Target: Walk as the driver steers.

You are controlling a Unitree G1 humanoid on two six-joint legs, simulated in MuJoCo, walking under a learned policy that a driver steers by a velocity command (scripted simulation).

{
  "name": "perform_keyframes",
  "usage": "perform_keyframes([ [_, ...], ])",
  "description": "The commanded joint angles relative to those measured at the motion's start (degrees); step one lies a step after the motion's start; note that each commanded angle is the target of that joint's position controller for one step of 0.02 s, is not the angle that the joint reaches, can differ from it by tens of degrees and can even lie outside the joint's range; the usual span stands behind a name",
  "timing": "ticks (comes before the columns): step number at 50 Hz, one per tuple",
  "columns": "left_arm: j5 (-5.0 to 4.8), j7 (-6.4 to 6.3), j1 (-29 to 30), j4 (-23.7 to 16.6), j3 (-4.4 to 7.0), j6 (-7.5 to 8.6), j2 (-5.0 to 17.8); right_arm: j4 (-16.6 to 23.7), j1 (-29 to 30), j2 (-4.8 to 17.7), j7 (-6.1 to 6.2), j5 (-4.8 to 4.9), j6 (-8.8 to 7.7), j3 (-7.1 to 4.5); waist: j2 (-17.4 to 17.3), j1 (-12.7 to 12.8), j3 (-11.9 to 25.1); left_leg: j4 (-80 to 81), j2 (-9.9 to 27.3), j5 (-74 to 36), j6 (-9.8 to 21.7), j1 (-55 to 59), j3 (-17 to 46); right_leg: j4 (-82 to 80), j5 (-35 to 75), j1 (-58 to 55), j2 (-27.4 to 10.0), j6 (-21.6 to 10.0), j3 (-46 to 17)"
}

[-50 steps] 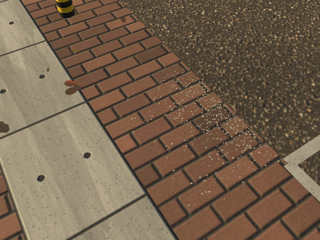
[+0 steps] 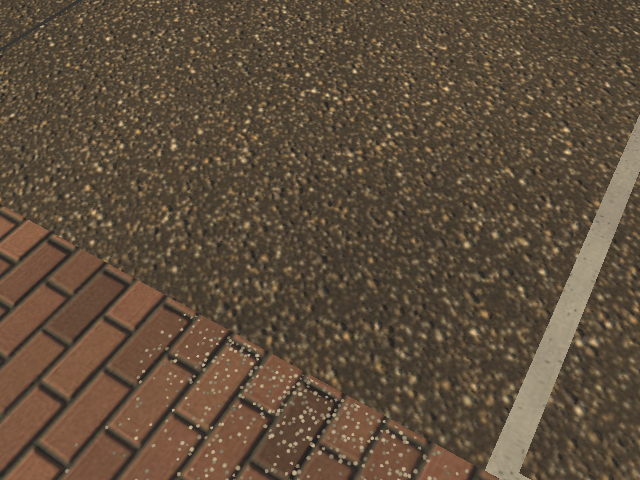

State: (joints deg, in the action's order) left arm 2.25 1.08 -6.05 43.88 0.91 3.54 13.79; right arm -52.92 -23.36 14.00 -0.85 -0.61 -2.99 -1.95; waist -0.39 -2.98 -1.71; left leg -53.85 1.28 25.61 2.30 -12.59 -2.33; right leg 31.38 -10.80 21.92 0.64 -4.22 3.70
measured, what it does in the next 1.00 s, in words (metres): walks ahead: left foot, then right foot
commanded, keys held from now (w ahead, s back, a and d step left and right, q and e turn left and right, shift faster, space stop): w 0.36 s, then no key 0.56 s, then w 0.08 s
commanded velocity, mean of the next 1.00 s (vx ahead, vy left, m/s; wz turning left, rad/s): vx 0.30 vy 0.00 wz -0.02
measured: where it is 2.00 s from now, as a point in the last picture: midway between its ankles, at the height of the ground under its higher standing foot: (299, 338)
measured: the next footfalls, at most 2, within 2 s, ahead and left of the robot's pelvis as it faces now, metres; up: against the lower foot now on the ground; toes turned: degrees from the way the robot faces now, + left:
left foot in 0.44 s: +0.40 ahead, +0.11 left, +0.00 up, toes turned +5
right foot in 0.86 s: +0.40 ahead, -0.09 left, +0.00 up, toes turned +1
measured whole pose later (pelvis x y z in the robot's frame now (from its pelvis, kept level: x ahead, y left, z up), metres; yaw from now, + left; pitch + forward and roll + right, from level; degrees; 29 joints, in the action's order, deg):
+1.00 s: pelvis +0.35 +0.03 +0.01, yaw +0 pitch -2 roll +0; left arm 0.5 -1.8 -14.7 62.4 0.3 0.4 9.7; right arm -58.5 -15.8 10.7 0.7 -0.8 -0.6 -0.4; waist -0.8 -1.0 -0.2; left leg -25.3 -1.8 14.5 3.7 -11.2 -5.1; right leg 25.9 -13.7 11.3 -0.2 -0.7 0.3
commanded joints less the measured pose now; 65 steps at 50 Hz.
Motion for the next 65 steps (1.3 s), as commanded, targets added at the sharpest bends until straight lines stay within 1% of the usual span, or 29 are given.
perform_keyframes([
  [1,-1.09,-0.57,-11.0,1.6,2.62,0.11,7.8,5.3,2.9,6.1,-0.15,0.07,-0.90,-1.46,4.6,4.7,3.2,-11.4,3.5,-5.4,1.7,-24.5,3.9,-18.1,2.1,-22.4,-16.7,-8.2,-22.6],
  [3,-1.41,-0.70,-9.3,2.3,2.02,0.80,5.7,4.0,1.0,4.9,-0.62,-1.17,0.39,-1.29,6.0,2.1,1.5,-8.2,4.6,-7.9,0.3,-19.4,3.3,-20.9,7.0,-16.1,-13.3,-6.6,-16.3],
  [5,-1.67,-0.78,-11.0,3.6,2.25,1.62,6.2,4.0,1.8,4.3,-1.19,-1.43,1.14,-1.33,5.0,1.4,1.2,-7.4,4.5,-10.2,-0.6,-19.5,2.4,-22.6,11.6,-15.4,-12.5,-7.7,-13.9],
  [11,-1.89,-0.71,-16.1,7.3,2.49,1.89,6.6,7.9,15.0,3.2,-1.53,-1.30,1.33,-0.78,3.6,3.5,-2.7,6.1,5.5,-21.0,-2.6,-25.7,0.8,-25.5,14.6,-17.6,-11.1,-8.2,-8.7],
  [18,-1.21,-1.35,-20.6,11.3,2.77,1.61,8.1,11.1,23.7,3.9,-1.17,-0.98,0.75,-0.38,3.8,5.3,-4.4,19.4,2.6,-22.0,0.8,-21.9,-1.2,-22.2,23.7,-25.3,-13.5,-6.6,-6.8],
  [20,-0.98,-1.73,-19.2,12.0,2.73,1.38,8.3,9.8,19.5,4.0,-0.59,-1.31,0.01,-0.63,3.9,3.1,-2.9,22.1,-0.2,-18.8,2.5,-15.2,-2.4,-14.9,40.4,-26.7,-12.8,-4.9,-5.0],
  [22,-1.60,-1.94,-18.2,12.4,2.53,1.12,8.1,4.4,4.4,5.7,0.48,-2.34,-1.57,-1.57,2.0,-2.9,5.3,28.4,-2.0,-27.7,4.7,3.7,-3.0,3.7,44.9,-23.1,-8.4,-1.9,-2.2],
  [23,-2.38,-2.11,-19.2,10.7,1.72,1.40,5.9,2.6,-4.4,10.4,1.15,-3.48,-2.16,-2.63,-3.4,-4.8,13.0,25.4,10.4,-44.5,7.0,19.3,8.4,19.8,22.5,-11.7,-4.7,-0.2,-0.3],
  [24,-4.71,-2.04,-29.5,12.2,0.89,0.95,0.6,2.2,-4.7,15.9,0.90,-2.30,-1.57,-4.02,-16.9,-0.6,22.2,26.9,26.6,-66.1,17.7,32.6,30.1,40.4,-24.5,3.6,6.3,1.9,-0.8],
  [25,-2.62,-2.71,-25.0,13.1,2.47,0.12,6.5,2.9,-2.5,13.1,0.61,0.67,-0.98,-3.71,-5.0,-1.0,20.6,28.3,22.5,-66.8,16.3,26.3,27.3,43.2,-21.6,3.9,3.9,1.3,-9.5],
  [27,-1.94,-2.41,-17.9,11.5,2.05,0.00,3.9,3.9,8.1,5.2,0.76,0.44,-1.04,-1.27,-2.6,2.4,6.7,33.1,17.6,-62.0,12.7,12.5,15.1,38.0,-15.4,6.0,-0.5,1.6,-8.1],
  [29,-0.54,-1.85,-17.9,12.2,2.08,-1.69,3.1,3.0,10.0,2.3,1.26,0.58,-1.19,-0.07,-4.1,4.6,4.1,36.6,13.7,-59.7,9.8,4.3,9.1,32.3,-11.9,0.3,-2.1,2.7,-7.3],
  [34,-0.74,-1.96,-16.8,13.7,1.19,-3.95,0.3,0.9,10.2,4.3,1.32,-0.43,-1.85,0.39,-4.9,6.6,5.4,37.6,10.7,-57.4,9.8,-1.8,2.6,18.0,-7.6,-6.7,-1.8,4.1,-4.7],
  [40,-0.95,-2.87,-10.2,14.4,0.58,-4.77,1.3,-1.5,7.7,4.6,1.64,-0.56,0.54,0.42,-5.4,3.6,2.6,40.5,10.9,-20.7,9.0,-4.9,7.5,4.3,-5.3,-10.6,-2.3,3.7,-3.0],
  [42,-0.69,-3.17,-10.9,15.5,0.14,-4.13,0.7,-1.9,8.7,3.8,1.94,-0.10,1.18,0.70,-2.8,4.8,0.3,39.0,9.7,-12.7,6.5,-7.7,8.2,-6.2,0.2,-15.5,-2.7,2.9,-3.4],
  [44,-0.17,-3.66,-12.0,16.1,0.39,-2.78,4.5,-2.4,5.1,2.2,1.91,-0.35,1.25,0.80,3.5,2.3,-0.5,34.9,5.1,-10.7,2.5,-8.3,6.0,-11.7,10.3,-18.1,-10.4,1.8,-12.1],
  [45,-1.81,-3.53,-9.1,16.9,0.36,-2.77,4.4,-4.0,1.3,-0.9,1.83,0.56,1.79,1.39,10.0,-0.4,-1.3,36.2,1.3,-10.4,1.3,-2.0,2.9,-13.2,4.9,-9.7,-10.8,0.0,-13.7],
  [46,-2.03,-3.19,-7.8,16.7,-0.27,-2.53,1.6,-5.1,2.2,0.6,2.06,0.23,2.11,1.18,7.5,0.5,-2.2,36.0,1.9,-13.3,0.6,3.1,3.3,-14.8,0.7,-5.8,-9.6,0.8,-13.1],
  [49,-1.88,-3.10,-10.2,17.6,0.99,-2.73,3.8,-5.0,3.7,3.3,1.68,-0.40,2.42,-0.06,6.1,1.6,-2.4,31.3,-0.1,1.5,2.4,1.0,1.8,-15.4,-20.9,-5.4,-5.7,-0.6,-11.6],
  [52,-1.85,-2.67,-12.6,17.5,1.72,-2.86,3.7,-4.2,5.3,0.6,1.08,-0.66,1.95,0.27,5.0,3.1,-7.1,28.7,-0.9,6.6,3.1,-7.1,2.1,-17.5,-30.0,-6.4,-8.3,-3.8,-16.7],
  [54,-1.69,-2.61,-15.2,18.2,2.64,-2.49,5.1,-3.3,6.9,-0.8,0.73,-1.16,1.00,0.37,8.1,4.2,-5.9,22.5,-2.3,-0.6,2.8,-9.9,-0.7,-21.4,-30.3,-11.1,-13.2,-6.8,-23.7],
  [56,-1.76,-2.44,-14.2,17.9,3.26,-2.08,5.6,-3.0,6.3,-0.1,0.43,-1.22,0.05,0.00,7.6,3.2,-4.7,21.6,-1.4,-3.9,3.4,-7.8,-0.7,-22.1,-27.7,-10.8,-15.3,-8.2,-25.2],
  [58,-2.12,-2.07,-9.5,16.5,3.42,-1.78,5.0,-4.9,-0.1,-0.3,0.41,-0.82,-0.70,-0.27,5.4,-0.7,-4.5,27.6,-1.3,-3.4,4.5,3.1,0.4,-17.8,-25.5,-2.9,-12.2,-6.4,-20.5],
  [59,-2.46,-1.78,-5.5,14.6,3.02,-1.50,3.1,-6.6,-5.2,1.3,0.79,-0.76,-1.09,-0.75,-0.2,-3.2,-5.5,33.9,1.9,1.8,5.7,10.0,7.1,-10.5,-22.8,5.2,-7.5,-3.9,-14.5],
  [60,-2.55,-1.39,-1.3,11.9,2.29,-0.80,0.1,-8.4,-10.9,5.2,1.35,-0.36,-1.38,-1.97,-10.9,-5.0,-6.1,43.5,10.1,11.5,8.5,18.1,22.6,4.1,-16.4,15.7,0.2,-0.7,-4.4],
  [61,-0.82,-1.09,0.9,10.0,2.55,-0.30,1.6,-9.4,-14.5,7.9,1.41,-0.38,-1.27,-2.85,-13.8,-5.8,-7.8,48.1,19.3,8.9,11.7,22.0,34.1,15.0,-16.7,23.8,1.4,-0.3,-0.3],
  [62,0.22,-0.83,0.7,10.5,3.08,-0.12,3.2,-8.9,-11.9,5.7,1.61,-0.87,-1.16,-2.29,-5.7,-3.1,-8.4,46.6,19.6,3.1,12.2,19.9,32.2,21.7,-14.8,24.7,-1.4,-0.8,-3.3],
  [63,-0.08,-0.33,-1.9,11.6,2.93,0.17,1.9,-7.8,-8.9,4.5,1.66,-0.99,-1.37,-1.97,-2.8,-0.7,-6.8,46.2,17.8,-1.5,11.2,18.6,28.2,24.2,-11.4,23.1,-2.7,-1.0,-4.3],
  [65,-0.39,0.57,-3.1,12.4,2.92,0.39,1.2,-6.8,-5.5,3.0,1.78,-0.77,-2.10,-1.43,-2.5,1.4,-5.2,47.1,14.3,-10.2,9.3,17.9,20.5,24.9,-5.9,21.2,-4.3,-0.4,-3.8],
])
